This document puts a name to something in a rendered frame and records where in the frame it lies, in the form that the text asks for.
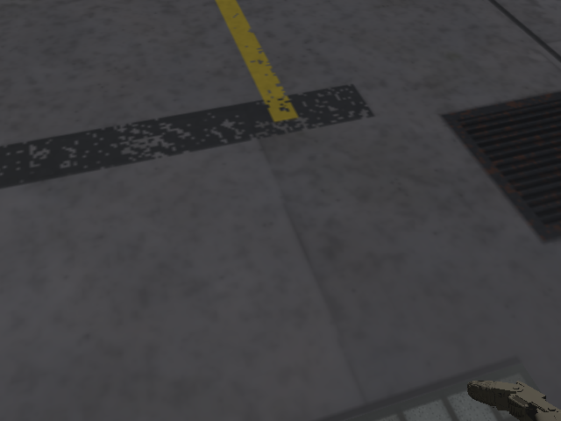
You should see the robot right hand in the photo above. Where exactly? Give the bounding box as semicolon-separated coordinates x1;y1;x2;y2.
467;381;561;421

